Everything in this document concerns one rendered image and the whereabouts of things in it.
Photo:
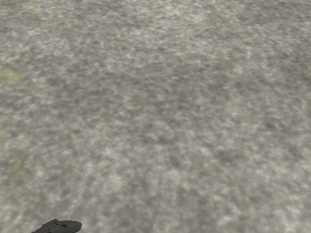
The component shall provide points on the robot left hand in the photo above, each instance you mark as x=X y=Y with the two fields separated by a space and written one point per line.
x=60 y=226

